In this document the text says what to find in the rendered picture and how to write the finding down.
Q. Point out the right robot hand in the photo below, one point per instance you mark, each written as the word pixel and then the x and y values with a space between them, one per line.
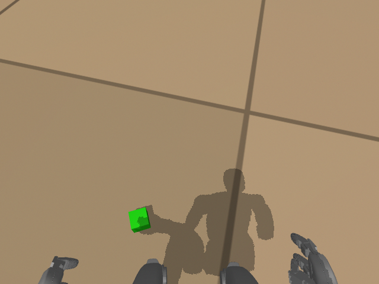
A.
pixel 316 270

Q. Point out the cube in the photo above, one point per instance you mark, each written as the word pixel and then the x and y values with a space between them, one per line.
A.
pixel 139 220

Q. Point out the left robot hand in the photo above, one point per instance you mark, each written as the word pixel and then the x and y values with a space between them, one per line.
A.
pixel 54 274

